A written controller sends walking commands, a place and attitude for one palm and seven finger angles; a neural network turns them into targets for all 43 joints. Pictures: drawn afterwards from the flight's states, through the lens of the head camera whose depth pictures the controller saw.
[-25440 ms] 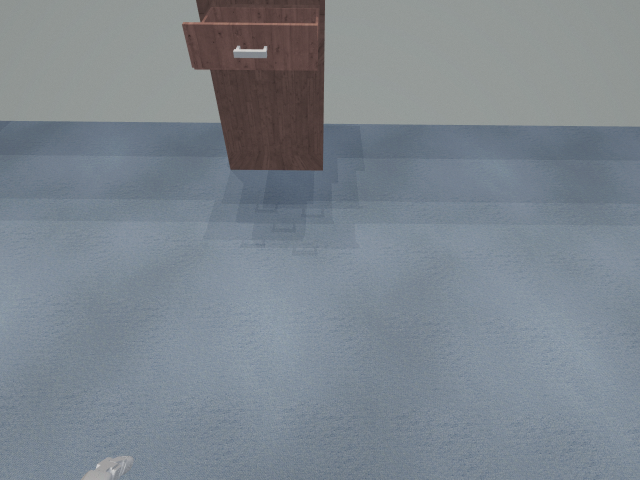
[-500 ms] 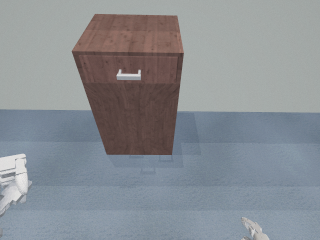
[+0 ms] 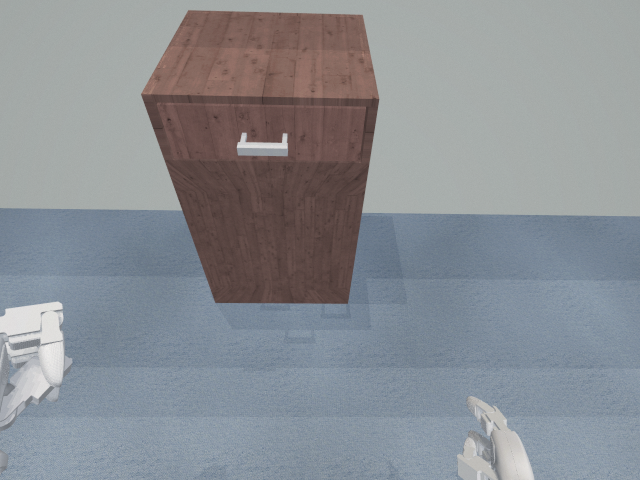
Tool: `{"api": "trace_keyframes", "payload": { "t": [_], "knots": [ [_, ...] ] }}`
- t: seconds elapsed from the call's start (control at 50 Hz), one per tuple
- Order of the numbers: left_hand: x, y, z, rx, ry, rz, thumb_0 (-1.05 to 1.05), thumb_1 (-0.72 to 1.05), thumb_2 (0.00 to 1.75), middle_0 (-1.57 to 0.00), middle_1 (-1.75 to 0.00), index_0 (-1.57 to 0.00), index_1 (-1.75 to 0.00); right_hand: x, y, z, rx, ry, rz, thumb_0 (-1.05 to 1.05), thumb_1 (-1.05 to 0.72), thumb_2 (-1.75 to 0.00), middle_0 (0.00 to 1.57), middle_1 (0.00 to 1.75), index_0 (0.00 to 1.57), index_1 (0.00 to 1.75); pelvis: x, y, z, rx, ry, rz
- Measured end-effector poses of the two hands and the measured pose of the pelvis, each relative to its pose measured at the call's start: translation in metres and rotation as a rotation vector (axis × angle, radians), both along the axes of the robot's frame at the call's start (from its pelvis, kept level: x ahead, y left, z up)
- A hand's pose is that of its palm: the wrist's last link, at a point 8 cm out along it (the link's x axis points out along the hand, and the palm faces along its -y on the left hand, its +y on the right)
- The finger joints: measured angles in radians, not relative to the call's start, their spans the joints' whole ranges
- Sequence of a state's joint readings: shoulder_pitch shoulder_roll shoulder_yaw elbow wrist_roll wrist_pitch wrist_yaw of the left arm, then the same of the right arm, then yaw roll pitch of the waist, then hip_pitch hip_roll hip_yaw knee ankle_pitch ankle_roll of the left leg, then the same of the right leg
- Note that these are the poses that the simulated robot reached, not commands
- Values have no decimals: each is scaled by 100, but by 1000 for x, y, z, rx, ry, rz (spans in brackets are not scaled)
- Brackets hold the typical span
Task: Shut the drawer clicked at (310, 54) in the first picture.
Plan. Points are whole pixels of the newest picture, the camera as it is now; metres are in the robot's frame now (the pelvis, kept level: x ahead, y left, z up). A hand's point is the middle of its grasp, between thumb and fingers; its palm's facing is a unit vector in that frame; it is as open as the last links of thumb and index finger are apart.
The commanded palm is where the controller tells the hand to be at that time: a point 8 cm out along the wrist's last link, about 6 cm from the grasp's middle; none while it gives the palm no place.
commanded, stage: stop stepping back and stand still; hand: left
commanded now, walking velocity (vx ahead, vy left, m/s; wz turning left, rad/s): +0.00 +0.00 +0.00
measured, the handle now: (263, 143) +0.76 +0.18 -0.04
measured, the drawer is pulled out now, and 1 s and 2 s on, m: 0.00 0.00 0.00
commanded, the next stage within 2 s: let the arm hang, fingers relaxed in 0.42 s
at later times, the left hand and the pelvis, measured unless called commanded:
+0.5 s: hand (34, 367) +0.18 +0.26 +0.15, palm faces +0.36 -0.82 -0.45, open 3.3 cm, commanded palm none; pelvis -0.01 +0.02 +0.00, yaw +0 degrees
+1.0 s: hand out of the picture -0.05 +0.21 -0.17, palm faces +0.05 -0.97 -0.23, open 4.3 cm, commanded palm none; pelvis -0.03 +0.01 +0.00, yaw +2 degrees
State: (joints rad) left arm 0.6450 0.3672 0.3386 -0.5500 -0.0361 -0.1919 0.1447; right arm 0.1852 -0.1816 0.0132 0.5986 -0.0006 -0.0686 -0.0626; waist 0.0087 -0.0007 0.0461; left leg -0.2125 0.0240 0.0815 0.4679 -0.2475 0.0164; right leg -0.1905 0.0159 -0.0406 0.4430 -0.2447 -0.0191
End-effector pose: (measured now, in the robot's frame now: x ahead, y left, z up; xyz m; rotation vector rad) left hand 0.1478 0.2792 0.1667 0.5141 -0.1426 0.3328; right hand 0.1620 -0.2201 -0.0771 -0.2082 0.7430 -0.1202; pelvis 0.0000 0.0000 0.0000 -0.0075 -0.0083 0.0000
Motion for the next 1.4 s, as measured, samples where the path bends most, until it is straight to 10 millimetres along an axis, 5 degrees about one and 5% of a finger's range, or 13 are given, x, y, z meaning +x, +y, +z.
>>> {"api": "trace_keyframes", "payload": {
  "t": [0.14, 0.52, 0.56, 0.64, 0.74, 0.8, 0.84, 0.96, 1.06, 1.24, 1.4],
  "knots": [
    [0, 8, 12, 19, -64, -12, 2, 89, 90, -141, -160, -140, -159, -2, 1, 6, -20, -11, -7, 2, -90, -90, 20, 30, 20, 30, -2, 7, 1, -4, 1, 0],
    [-9, 18, 7, 10, -32, -1, 2, 89, 90, -141, -160, -140, -159, -19, 10, 2, -23, 14, -13, 2, -90, -90, 20, 30, 20, 30, -10, 16, 3, -8, 4, 4],
    [-3, 23, -19, 12, 60, -21, 1, 89, 90, -140, -160, -140, -159, -18, 8, -7, 2, 21, 29, 1, -90, -90, 20, 30, 20, 30, -13, 18, 0, -11, 18, 21],
    [-1, 35, -138, -150, 538, 66, 1, 90, 90, -136, -156, -136, -156, -26, -2, -34, 19, 110, 44, 1, -90, -90, 20, 30, 20, 30, -19, 25, -8, -6, 24, 27],
    [-60, 0, -257, -354, 1032, 116, 1, 91, 90, -123, -143, -123, -143, -64, -12, -46, -5, 243, 7, 1, -91, -90, 20, 30, 20, 30, -24, 21, -10, 10, 7, 18],
    [-104, -30, -295, -452, 1215, 128, 2, 91, 90, -113, -134, -113, -133, -97, -17, -47, -30, 360, -13, 1, -91, -90, 20, 30, 20, 30, -26, 15, -8, 10, -2, 22],
    [-131, -31, -307, -476, 1293, 177, 2, 90, 90, -106, -129, -106, -125, -119, -20, -47, -41, 442, -26, 1, -91, -90, 20, 30, 20, 30, -27, 10, -6, 6, -3, 28],
    [-190, -26, -311, -526, 1445, 284, 2, 90, 90, -83, -104, -83, -101, -168, -19, -53, -33, 620, -63, 1, -91, -90, 20, 30, 20, 30, -26, 6, -1, -8, -2, 40],
    [-213, -25, -303, -519, 1512, 330, 1, 91, 90, -64, -81, -64, -80, -185, -9, -62, 12, 665, -85, 1, -91, -90, 20, 30, 20, 30, -24, 8, 1, -7, -7, 35],
    [-192, -32, -300, -509, 1470, 317, 1, 91, 90, -33, -45, -32, -44, -188, 12, -73, 85, 656, -92, 1, -91, -90, 20, 30, 20, 30, -21, 8, 2, 4, -20, 23],
    [-163, -54, -306, -534, 1418, 253, 1, 91, 90, -22, -33, -22, -33, -191, 18, -73, 105, 659, -108, 1, -91, -90, 20, 30, 20, 30, -19, 5, 3, 9, -22, 17]
  ]
}}
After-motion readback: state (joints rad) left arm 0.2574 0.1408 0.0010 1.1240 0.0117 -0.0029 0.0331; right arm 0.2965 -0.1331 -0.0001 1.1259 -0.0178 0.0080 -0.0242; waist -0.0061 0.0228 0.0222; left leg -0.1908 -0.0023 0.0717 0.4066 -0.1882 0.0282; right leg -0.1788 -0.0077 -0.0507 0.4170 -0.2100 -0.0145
